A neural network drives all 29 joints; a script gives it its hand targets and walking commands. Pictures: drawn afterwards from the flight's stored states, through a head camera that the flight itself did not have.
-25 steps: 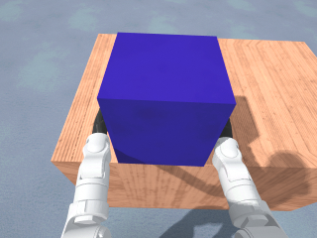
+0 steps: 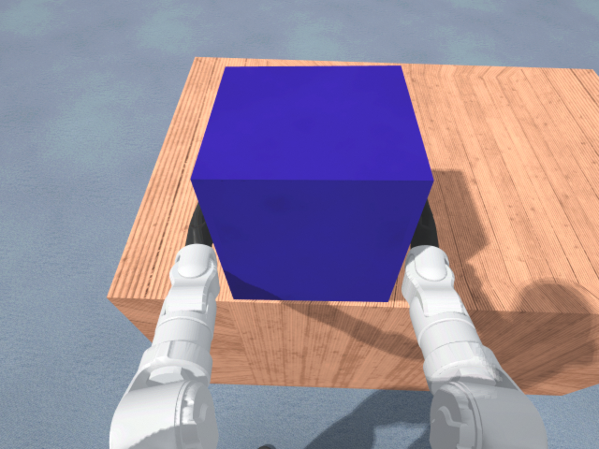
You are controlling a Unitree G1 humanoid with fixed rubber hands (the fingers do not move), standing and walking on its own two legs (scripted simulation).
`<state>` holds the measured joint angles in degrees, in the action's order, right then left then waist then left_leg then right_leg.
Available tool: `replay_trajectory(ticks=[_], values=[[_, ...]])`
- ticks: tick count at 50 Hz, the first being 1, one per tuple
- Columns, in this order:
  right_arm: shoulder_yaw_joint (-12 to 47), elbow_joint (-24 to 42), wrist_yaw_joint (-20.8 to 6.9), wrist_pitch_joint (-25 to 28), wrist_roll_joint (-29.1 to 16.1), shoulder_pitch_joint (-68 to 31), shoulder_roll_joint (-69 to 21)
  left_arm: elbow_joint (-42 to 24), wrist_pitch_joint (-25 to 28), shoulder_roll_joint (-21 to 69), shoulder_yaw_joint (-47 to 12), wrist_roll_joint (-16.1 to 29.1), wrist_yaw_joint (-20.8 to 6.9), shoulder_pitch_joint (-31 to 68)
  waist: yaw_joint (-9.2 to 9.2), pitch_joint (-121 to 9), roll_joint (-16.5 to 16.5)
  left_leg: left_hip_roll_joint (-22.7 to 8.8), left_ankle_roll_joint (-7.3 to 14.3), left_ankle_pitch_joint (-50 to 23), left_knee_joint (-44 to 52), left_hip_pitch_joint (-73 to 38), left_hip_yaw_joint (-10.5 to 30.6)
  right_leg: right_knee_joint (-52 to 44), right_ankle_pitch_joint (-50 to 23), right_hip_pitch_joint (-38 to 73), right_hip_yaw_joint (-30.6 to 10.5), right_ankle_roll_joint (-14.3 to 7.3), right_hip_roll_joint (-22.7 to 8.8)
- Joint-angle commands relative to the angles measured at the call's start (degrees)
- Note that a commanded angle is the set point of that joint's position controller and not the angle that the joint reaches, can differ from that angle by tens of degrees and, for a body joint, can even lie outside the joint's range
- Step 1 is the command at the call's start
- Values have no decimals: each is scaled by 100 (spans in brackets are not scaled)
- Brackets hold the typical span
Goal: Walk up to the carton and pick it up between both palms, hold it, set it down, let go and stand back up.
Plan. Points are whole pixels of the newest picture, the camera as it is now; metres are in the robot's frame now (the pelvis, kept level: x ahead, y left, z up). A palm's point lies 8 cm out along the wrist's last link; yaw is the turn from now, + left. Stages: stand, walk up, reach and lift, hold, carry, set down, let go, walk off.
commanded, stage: set down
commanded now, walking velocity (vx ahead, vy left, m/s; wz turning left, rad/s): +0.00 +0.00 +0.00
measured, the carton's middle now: (311, 190) +0.42 +0.02 +0.10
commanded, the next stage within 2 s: none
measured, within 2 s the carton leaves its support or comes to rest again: rests again in 0.82 s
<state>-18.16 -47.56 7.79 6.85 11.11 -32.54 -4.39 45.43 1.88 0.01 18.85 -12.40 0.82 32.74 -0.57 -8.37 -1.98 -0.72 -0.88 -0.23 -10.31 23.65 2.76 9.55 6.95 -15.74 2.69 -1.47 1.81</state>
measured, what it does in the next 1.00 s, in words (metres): stands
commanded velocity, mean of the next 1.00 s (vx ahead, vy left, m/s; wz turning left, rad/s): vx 0.00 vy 0.00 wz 0.00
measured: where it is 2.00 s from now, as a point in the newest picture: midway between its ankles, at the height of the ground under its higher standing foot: outside the picture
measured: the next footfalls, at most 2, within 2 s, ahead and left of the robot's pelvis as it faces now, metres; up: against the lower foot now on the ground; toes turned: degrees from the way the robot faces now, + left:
none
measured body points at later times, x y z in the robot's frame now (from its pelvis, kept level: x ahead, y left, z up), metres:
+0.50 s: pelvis +0.00 +0.00 -0.01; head +0.09 +0.02 +0.43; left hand +0.39 +0.17 -0.03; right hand +0.39 -0.15 +0.00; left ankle +0.04 +0.13 -0.75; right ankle -0.04 -0.10 -0.75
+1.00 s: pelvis -0.03 +0.01 -0.02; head +0.06 +0.03 +0.42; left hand +0.41 +0.23 +0.03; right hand +0.42 -0.16 +0.04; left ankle +0.04 +0.12 -0.75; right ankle -0.04 -0.10 -0.75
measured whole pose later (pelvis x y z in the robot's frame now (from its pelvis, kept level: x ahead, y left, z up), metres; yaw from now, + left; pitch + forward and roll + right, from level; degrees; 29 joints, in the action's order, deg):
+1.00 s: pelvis -0.03 +0.01 -0.02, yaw -5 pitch +25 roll -2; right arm -0.1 -56.7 6.7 2.8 -13.3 -46.0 10.1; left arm 51.9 3.8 -15.3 5.9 10.4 3.8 40.1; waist -3.1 -15.9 -2.2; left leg -2.5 -0.2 1.7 -20.8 43.7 -1.0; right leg 21.8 8.4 -38.0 -0.5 -0.7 2.9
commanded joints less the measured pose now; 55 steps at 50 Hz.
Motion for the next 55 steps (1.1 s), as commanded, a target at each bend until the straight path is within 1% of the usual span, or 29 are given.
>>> replay_trajectory(ticks=[1,5,8,10,11,13,14,17,19,20,22,24,25,27,28,29,30,31,32,36,37,39,41,45,47,51,52,54,55], values=[[1977,974,-891,638,453,-3786,-3011,-948,886,3080,-2002,10,-627,4389,-35,-4183,446,87,-27,-2081,-639,-2748,-235,327,-2742,994,220,360,100],[1823,862,-917,769,553,-3872,-2964,-875,1093,3086,-2032,21,-594,4511,107,-4495,507,73,-37,-2084,-643,-2688,-228,317,-2755,931,251,352,98],[1664,692,-983,797,702,-3859,-3037,-736,1202,3101,-1981,-15,-541,4607,103,-4672,595,52,-71,-1919,-647,-2611,-228,302,-2476,797,230,290,97],[1700,706,-996,882,748,-3796,-3120,-678,1305,3195,-2057,49,-518,4551,157,-4794,487,38,-63,-2204,-704,-2500,-205,358,-2815,876,207,299,95],[1703,484,-1001,898,753,-3699,-3191,-631,1343,3182,-1993,-7,-515,4545,122,-4777,502,66,-57,-2216,-680,-2414,-230,386,-2936,939,208,320,85],[1726,500,-1022,943,768,-3721,-3140,-508,1388,3251,-2020,-1,-508,4463,136,-4945,570,61,-69,-2194,-692,-2400,-232,452,-2989,938,221,332,86],[1799,485,-1015,980,724,-3743,-3188,-429,1428,3240,-1973,-11,-505,4459,81,-4963,475,56,-47,-2290,-721,-2297,-248,462,-3125,991,204,353,102],[1903,430,-1022,1098,684,-3604,-3289,-491,1555,3260,-1992,-13,-458,4394,57,-5274,573,66,-21,-2584,-761,-2182,-244,635,-3556,1062,145,372,107],[1937,320,-1040,1110,668,-3630,-3285,-259,1605,3198,-1885,-56,-462,4348,-21,-5106,435,78,-24,-2466,-753,-2017,-226,644,-3560,1095,112,395,94],[1922,320,-1035,1127,668,-3699,-3235,-256,1650,3087,-1909,20,-475,4425,14,-5068,393,98,24,-2261,-694,-1845,-253,680,-3477,1085,125,414,90],[1974,257,-1029,1194,601,-3573,-3210,-381,1774,3003,-1910,55,-455,4503,-9,-5352,434,113,43,-2282,-712,-1718,-281,815,-3626,1159,74,451,90],[2008,274,-1014,1200,562,-3648,-3095,-198,1822,2844,-1769,83,-427,4446,-106,-5328,406,121,54,-2196,-684,-1580,-325,874,-3645,1175,71,454,112],[2008,334,-1003,1237,526,-3646,-3015,-179,1847,2857,-1794,85,-417,4375,-76,-5448,494,120,45,-2259,-726,-1565,-319,942,-3657,1155,62,435,108],[2015,273,-979,1247,510,-3538,-2865,-70,1908,2669,-1691,81,-394,4268,-124,-5430,342,127,27,-2235,-787,-1592,-347,943,-3565,1026,35,464,131],[1970,283,-978,1269,474,-3518,-2758,-177,1955,2627,-1726,176,-378,4237,-82,-5529,360,112,6,-2289,-822,-1615,-332,998,-3574,941,62,458,154],[1940,326,-964,1297,428,-3609,-2603,-185,1990,2442,-1704,238,-351,4339,-151,-5618,374,134,-12,-2256,-844,-1593,-380,1009,-3470,815,58,466,177],[1921,324,-936,1309,337,-3497,-2256,-200,2006,2184,-1676,292,-294,4179,-141,-5816,327,119,-63,-2345,-894,-1739,-411,1047,-3501,705,36,465,221],[1855,246,-876,1308,165,-3333,-1814,-340,2014,1807,-1625,366,-208,4044,-184,-5939,446,141,-109,-2483,-977,-1779,-479,1091,-3546,647,7,441,243],[1802,306,-742,1305,-84,-3275,-1016,-338,2008,1014,-1476,538,-76,3857,-227,-6218,332,147,-99,-2578,-1082,-1716,-525,1194,-3672,554,-59,464,264],[1574,720,-291,1201,-982,-3503,789,-690,1842,-956,-878,1049,288,3482,-510,-6182,104,207,31,-2031,-1150,-1006,-702,1527,-3580,579,-172,625,253],[1547,806,-215,1164,-1271,-3548,1184,-789,1751,-1271,-808,1183,339,3396,-550,-6187,186,229,78,-1973,-1160,-931,-772,1588,-3517,559,-212,656,247],[1468,946,-141,1018,-1640,-3663,1645,-991,1538,-1662,-735,1378,372,3338,-611,-6203,318,257,40,-2010,-1245,-1097,-828,1645,-3361,318,-209,700,273],[1445,944,-108,791,-1892,-3794,1908,-1006,1316,-1872,-810,1587,357,3421,-556,-5940,426,240,-45,-1879,-1396,-1326,-810,1534,-2771,-148,-158,667,290],[1543,563,-67,151,-2354,-4167,2386,-814,712,-2247,-1163,2113,281,3839,-329,-5361,504,135,-160,-1519,-1573,-1917,-734,1221,-1719,-1018,-74,630,262],[1611,527,-76,-35,-2502,-4270,2584,-790,550,-2334,-1329,2378,283,3879,-258,-5341,422,52,-230,-1533,-1656,-2250,-642,1091,-1360,-1336,-8,574,286],[1740,339,-149,-431,-2772,-4485,2790,-718,191,-2498,-1554,2644,251,4096,-186,-5225,514,-18,-270,-1631,-1760,-2710,-521,933,-1061,-1634,65,485,310],[1786,628,-194,-573,-2901,-4636,3000,-1082,27,-2583,-1562,2689,271,4179,-185,-5514,562,7,-267,-1806,-1811,-2844,-532,971,-1185,-1575,91,483,375],[1814,761,-229,-839,-3014,-4551,3018,-1352,-288,-2649,-1619,2718,294,4135,-177,-5573,538,6,-271,-1931,-1812,-3041,-525,945,-1281,-1474,122,487,396],[1769,1112,-231,-982,-3026,-4626,3180,-1727,-481,-2808,-1550,2720,306,4177,-174,-5719,509,23,-235,-1972,-1825,-3084,-532,940,-1371,-1385,136,507,414]])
